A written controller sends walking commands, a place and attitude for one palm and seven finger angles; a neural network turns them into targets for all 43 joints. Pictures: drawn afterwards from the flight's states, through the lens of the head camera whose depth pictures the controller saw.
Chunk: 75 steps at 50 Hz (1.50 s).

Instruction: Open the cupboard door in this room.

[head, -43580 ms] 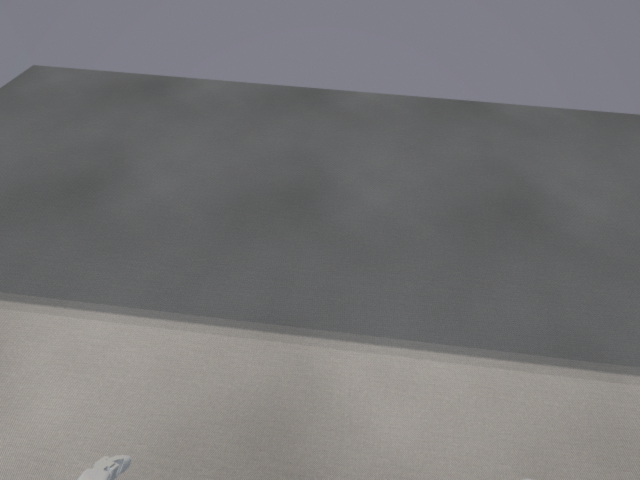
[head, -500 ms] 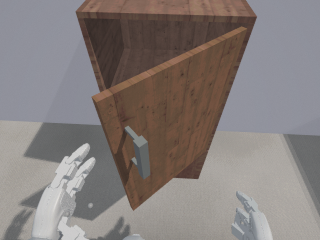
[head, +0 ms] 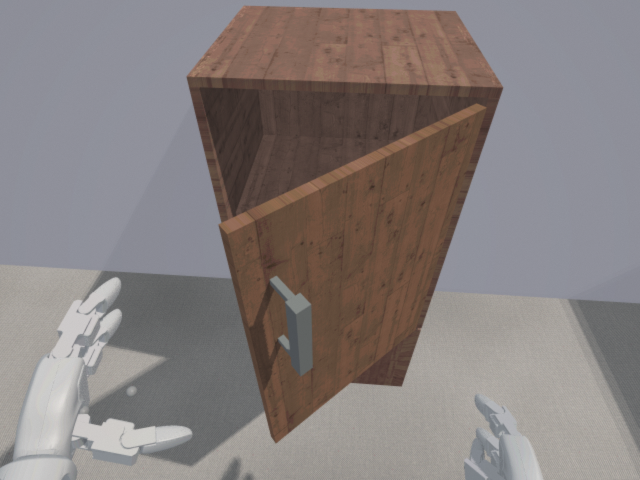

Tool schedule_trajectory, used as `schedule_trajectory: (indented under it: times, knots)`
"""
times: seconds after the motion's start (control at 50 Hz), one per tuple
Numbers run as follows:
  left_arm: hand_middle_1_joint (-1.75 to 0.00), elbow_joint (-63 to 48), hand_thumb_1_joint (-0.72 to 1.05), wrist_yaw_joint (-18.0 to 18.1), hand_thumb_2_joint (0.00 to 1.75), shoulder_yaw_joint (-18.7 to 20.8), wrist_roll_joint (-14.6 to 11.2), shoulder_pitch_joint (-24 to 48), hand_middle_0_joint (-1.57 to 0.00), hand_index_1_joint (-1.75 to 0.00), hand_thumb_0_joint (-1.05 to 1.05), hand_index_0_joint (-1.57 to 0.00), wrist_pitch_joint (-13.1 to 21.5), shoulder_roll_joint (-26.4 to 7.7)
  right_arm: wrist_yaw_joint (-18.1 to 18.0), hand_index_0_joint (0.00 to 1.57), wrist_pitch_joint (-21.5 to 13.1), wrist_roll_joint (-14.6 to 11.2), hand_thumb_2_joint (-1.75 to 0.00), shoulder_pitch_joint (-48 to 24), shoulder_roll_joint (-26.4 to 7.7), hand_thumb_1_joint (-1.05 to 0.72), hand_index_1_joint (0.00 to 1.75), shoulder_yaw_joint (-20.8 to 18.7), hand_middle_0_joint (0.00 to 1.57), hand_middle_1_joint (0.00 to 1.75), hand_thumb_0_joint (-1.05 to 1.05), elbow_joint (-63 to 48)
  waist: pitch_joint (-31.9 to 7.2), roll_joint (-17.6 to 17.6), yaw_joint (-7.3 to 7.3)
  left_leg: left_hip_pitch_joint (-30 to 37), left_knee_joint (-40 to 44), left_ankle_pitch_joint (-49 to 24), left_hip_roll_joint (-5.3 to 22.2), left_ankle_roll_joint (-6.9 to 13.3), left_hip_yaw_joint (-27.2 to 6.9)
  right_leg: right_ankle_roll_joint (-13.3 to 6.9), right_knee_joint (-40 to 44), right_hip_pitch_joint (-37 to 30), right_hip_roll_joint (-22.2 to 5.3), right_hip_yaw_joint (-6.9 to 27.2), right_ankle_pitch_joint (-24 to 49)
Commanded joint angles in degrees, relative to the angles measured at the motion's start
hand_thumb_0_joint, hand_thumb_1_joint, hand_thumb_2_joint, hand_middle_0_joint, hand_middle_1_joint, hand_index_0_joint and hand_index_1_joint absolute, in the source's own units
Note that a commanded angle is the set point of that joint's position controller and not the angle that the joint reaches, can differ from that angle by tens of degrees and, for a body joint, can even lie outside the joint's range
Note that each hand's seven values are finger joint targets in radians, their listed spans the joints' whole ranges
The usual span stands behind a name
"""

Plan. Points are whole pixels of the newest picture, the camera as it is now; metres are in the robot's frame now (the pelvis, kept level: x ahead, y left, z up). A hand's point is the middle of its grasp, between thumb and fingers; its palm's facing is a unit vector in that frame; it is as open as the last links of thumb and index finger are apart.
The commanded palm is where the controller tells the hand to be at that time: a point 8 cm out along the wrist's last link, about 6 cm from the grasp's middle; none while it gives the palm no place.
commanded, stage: draw the hand back to the body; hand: left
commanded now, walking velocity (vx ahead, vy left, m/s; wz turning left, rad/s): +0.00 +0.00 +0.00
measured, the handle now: (290, 327) +0.30 +0.07 +0.05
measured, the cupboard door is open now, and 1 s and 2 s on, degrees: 43 43 43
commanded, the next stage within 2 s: step back with the hand held close in 0.88 s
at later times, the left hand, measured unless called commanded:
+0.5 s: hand (68, 311) +0.21 +0.26 +0.18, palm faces +0.43 -0.81 -0.40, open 9.1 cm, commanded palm +0.16 +0.30 +0.20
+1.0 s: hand (89, 307) +0.22 +0.24 +0.19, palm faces +0.43 -0.81 -0.40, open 7.4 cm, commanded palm +0.17 +0.28 +0.21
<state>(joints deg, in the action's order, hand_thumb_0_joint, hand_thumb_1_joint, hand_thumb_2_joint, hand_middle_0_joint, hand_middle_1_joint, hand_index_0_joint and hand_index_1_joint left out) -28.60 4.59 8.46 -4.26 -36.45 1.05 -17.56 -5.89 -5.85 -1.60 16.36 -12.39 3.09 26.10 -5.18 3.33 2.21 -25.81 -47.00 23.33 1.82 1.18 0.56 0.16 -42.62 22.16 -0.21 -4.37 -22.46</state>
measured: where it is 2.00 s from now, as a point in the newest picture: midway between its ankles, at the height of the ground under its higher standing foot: outside the picture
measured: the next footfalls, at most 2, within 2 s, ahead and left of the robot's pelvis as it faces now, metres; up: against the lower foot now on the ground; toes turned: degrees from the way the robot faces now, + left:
left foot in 1.94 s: -0.03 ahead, +0.12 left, +0.00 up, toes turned +4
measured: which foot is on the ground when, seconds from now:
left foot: down 0.00-1.00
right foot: down 0.00-1.00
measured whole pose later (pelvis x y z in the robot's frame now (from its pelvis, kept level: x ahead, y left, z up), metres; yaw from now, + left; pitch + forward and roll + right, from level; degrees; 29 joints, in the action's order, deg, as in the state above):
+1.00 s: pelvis +0.02 -0.02 +0.03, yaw -1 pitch -5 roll +0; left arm -22.3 6.5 18.8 -3.6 -26.5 3.4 -19.3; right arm -4.2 -5.9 0.2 10.9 -13.0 1.0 36.6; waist 1.9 3.6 3.8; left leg -4.8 -23.9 14.4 1.9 -0.2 2.4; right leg -0.9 -21.7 2.8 0.7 -2.8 -14.2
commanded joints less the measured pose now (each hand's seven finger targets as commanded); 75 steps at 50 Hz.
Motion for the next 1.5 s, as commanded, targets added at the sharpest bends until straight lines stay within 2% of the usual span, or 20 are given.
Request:
schedule_trajectory:
  times: [0.0,0.32,0.38,0.42,0.48,0.56,0.68,0.82,0.96,0.98,1.0,1.02,1.06,1.12,1.24,1.28,1.3,1.36,1.42,1.48]
  knots:
    - [-0.3,-12.2,0.06,3.6,0.54,6.2,1.6,5.8,-0.17,-0.3,0.0,-0.17,3.9,-8.6,-1.2,0.2,-3.8,0.6,-0.9,-7.6,-6.2,-0.9,0.3,-2.2,0.2,0.3,0.0,-7.7,0.8,0.1,0.35,6.1,13.8,-5.0,-0.5,0.1,-2.1,-1.7,12.8,-1.9,-0.3,2.1,3.2]
    - [-0.3,-9.6,0.62,3.9,0.78,13.8,1.3,9.5,-0.19,-0.3,0.0,-0.19,5.1,-10.8,0.3,0.2,-4.9,1.3,-0.9,-10.5,-6.7,-0.9,0.3,-2.9,0.2,0.3,0.0,-1.6,1.6,0.6,1.72,16.6,23.3,-22.9,0.6,-0.7,-1.3,-1.6,18.4,-14.8,0.0,1.7,17.9]
    - [-0.3,-8.3,0.73,3.8,0.82,15.9,1.0,12.0,-0.19,-0.3,0.0,-0.19,5.3,-11.9,0.5,0.2,-4.3,1.4,-0.9,-11.1,-6.6,-0.9,0.3,-3.1,0.2,0.3,0.0,-0.9,2.7,-0.8,1.69,17.1,24.2,-21.3,0.4,-0.7,-0.9,-1.5,19.9,-15.3,0.2,1.9,17.7]
    - [-0.3,-8.3,0.8,3.9,0.86,17.1,1.0,13.9,-0.2,-0.3,0.0,-0.2,5.4,-12.7,0.4,0.2,-4.1,1.3,-0.9,-11.5,-6.6,-0.9,0.3,-3.1,0.2,0.3,0.0,-0.5,2.6,1.9,1.79,18.1,24.8,-22.0,0.4,-0.8,-0.8,-1.7,20.3,-16.1,0.1,2.1,18.1]
    - [-0.3,-8.0,0.9,3.9,0.9,18.4,0.7,15.6,-0.2,-0.3,0.0,-0.2,5.8,-13.1,0.6,0.2,-3.8,1.5,-0.9,-11.6,-6.5,-0.9,0.3,-3.2,0.2,0.3,0.0,0.1,2.2,1.8,1.8,19.4,25.1,-23.7,0.3,-0.8,-0.6,-1.6,21.1,-16.7,0.2,2.1,19.4]
    - [-0.3,-5.2,0.9,2.9,0.9,15.5,0.4,13.6,-0.2,-0.3,0.0,-0.2,5.3,-10.0,1.2,0.2,-3.1,1.5,-0.9,-12.1,-6.8,-0.9,0.3,-3.7,0.2,0.3,0.0,0.2,2.8,-0.5,1.53,20.4,25.5,-23.6,0.3,-0.3,0.1,-1.2,22.1,-16.8,0.1,2.2,20.2]
    - [-0.3,-7.9,0.9,3.1,0.9,17.3,0.8,14.9,-0.2,-0.3,0.0,-0.2,5.9,-12.6,1.1,0.2,-2.9,1.7,-0.9,-12.8,-6.7,-0.9,0.3,-4.0,0.2,0.3,0.0,0.2,0.3,0.2,1.99,21.7,25.5,-23.4,-0.2,0.0,0.6,-1.2,22.8,-18.4,0.1,2.8,21.4]
    - [-0.3,-8.0,0.9,3.3,0.9,17.4,0.7,15.5,-0.2,-0.3,0.0,-0.2,6.0,-12.8,0.7,0.2,-3.4,1.7,-0.9,-13.2,-6.3,-0.9,0.3,-3.8,0.2,0.3,0.0,0.8,2.1,2.3,1.84,22.0,25.5,-23.2,-0.5,-0.1,0.9,-1.2,23.8,-17.9,0.0,3.0,21.9]
    - [-0.3,-4.7,0.9,2.7,0.9,16.7,0.4,14.1,-0.2,-0.3,0.0,-0.2,6.2,-11.7,1.0,0.2,-3.1,1.6,-0.9,-13.3,-6.4,-0.9,0.3,-4.3,0.2,0.3,0.0,1.2,3.1,-1.8,1.86,22.2,25.6,-22.7,-0.5,0.4,1.5,-0.7,24.6,-17.5,0.0,3.3,22.1]
    - [-0.3,-8.7,0.9,2.9,0.9,17.9,0.4,19.0,-0.2,-0.3,0.0,-0.2,6.8,-13.9,0.9,0.2,-3.3,1.6,-0.9,-13.7,-6.5,-0.9,0.3,-4.3,0.2,0.3,0.0,1.1,0.9,0.2,1.88,23.0,25.2,-23.0,-0.7,0.5,1.5,-0.8,24.6,-18.2,-0.2,3.7,22.8]
    - [-0.3,-9.6,0.9,3.6,0.9,26.5,1.4,28.7,-0.2,-0.3,0.0,-0.2,9.6,-22.8,1.0,0.2,-2.2,0.7,-0.9,-12.3,-6.4,-0.9,0.3,-3.1,0.2,0.3,0.0,-1.2,8.5,2.8,-0.82,18.5,24.2,-17.5,0.0,0.7,0.6,-1.0,27.2,-11.6,-2.8,8.3,25.1]
    - [-0.3,-4.5,0.9,2.9,0.9,22.4,1.1,19.5,-0.2,-0.3,0.0,-0.2,9.8,-16.9,0.8,0.2,-1.5,1.2,-0.9,-12.5,-6.4,-0.9,0.3,-4.1,0.2,0.3,0.0,0.2,5.5,-3.1,-0.91,18.7,22.4,-17.5,0.4,0.9,0.2,-1.0,27.1,-11.4,-4.1,8.8,27.5]
    - [-0.3,-2.8,0.9,2.1,0.9,19.2,1.2,12.7,-0.2,-0.3,0.0,-0.2,8.9,-13.7,1.2,0.2,0.0,1.4,-0.9,-12.6,-7.2,-0.9,0.3,-4.7,0.2,0.3,0.0,-0.6,3.7,-5.3,-1.17,19.8,21.4,-19.7,0.2,0.7,1.0,-0.9,26.4,-11.6,-4.8,8.7,31.8]
    - [-0.3,-4.7,0.9,2.2,0.9,19.2,1.2,8.6,-0.2,-0.3,0.0,-0.2,9.2,-13.5,1.3,0.2,1.3,1.4,-0.9,-12.5,-7.6,-0.9,0.3,-5.3,0.2,0.3,0.0,-1.7,-1.3,-1.4,-1.22,20.1,21.8,-25.7,1.3,0.3,1.5,-0.5,23.1,-13.8,-4.8,7.4,35.4]
    - [-0.3,-9.8,0.9,3.4,0.9,23.2,1.0,4.8,-0.2,-0.3,0.0,-0.2,9.5,-17.2,0.8,0.2,3.4,1.0,-0.9,-12.7,-7.2,-0.9,0.3,-6.0,0.2,0.3,0.0,-3.8,-5.7,-3.2,-1.2,18.3,21.7,-30.9,2.5,0.3,1.2,-0.1,19.1,-15.4,-3.9,6.8,38.4]
    - [-0.3,-11.2,0.9,3.7,0.9,23.9,1.0,4.7,-0.2,-0.3,0.0,-0.2,9.7,-17.8,0.7,0.2,3.6,0.8,-0.9,-12.4,-7.2,-0.9,0.3,-6.2,0.2,0.3,0.0,-4.4,-5.7,-3.0,-1.28,17.0,21.7,-30.3,2.5,0.2,0.9,0.0,18.4,-15.2,-3.6,6.9,37.4]
    - [-0.3,-12.6,0.9,4.0,0.9,24.5,1.1,5.0,-0.2,-0.3,0.0,-0.2,10.0,-18.7,0.5,0.2,3.7,0.9,-0.9,-12.6,-7.5,-0.9,0.3,-6.3,0.2,0.3,0.0,-4.4,-6.3,-0.3,-1.11,16.3,22.2,-30.7,2.6,0.3,0.6,0.0,17.5,-16.1,-3.6,6.6,37.0]
    - [-0.3,-12.7,0.9,4.3,0.9,23.8,1.2,3.6,-0.2,-0.3,0.0,-0.2,10.4,-17.4,0.5,0.2,3.4,0.8,-0.9,-12.1,-7.4,-0.9,0.3,-6.3,0.2,0.3,0.0,-5.0,-4.6,1.0,-1.13,12.8,23.6,-26.7,3.3,0.5,-0.3,0.3,16.1,-15.3,-2.4,6.4,31.3]
    - [-0.3,-12.5,0.9,4.6,0.9,23.5,1.5,3.2,-0.2,-0.3,0.0,-0.2,11.0,-16.6,0.6,0.2,2.8,0.9,-0.9,-11.7,-7.6,-0.9,0.3,-6.3,0.2,0.3,0.0,-5.0,-2.4,2.7,-1.22,6.9,25.8,-18.5,4.4,1.4,-1.7,0.5,14.8,-16.1,-1.6,6.4,25.2]
    - [-0.3,-11.5,0.9,4.8,0.9,23.1,2.1,4.6,-0.2,-0.3,0.0,-0.2,11.6,-15.6,0.7,0.2,1.9,0.9,-0.9,-11.1,-8.4,-0.9,0.3,-6.4,0.2,0.3,0.0,-5.0,1.4,3.0,-1.68,-2.6,29.1,-1.5,5.5,2.7,-3.4,0.6,12.6,-17.6,-0.9,6.8,17.2]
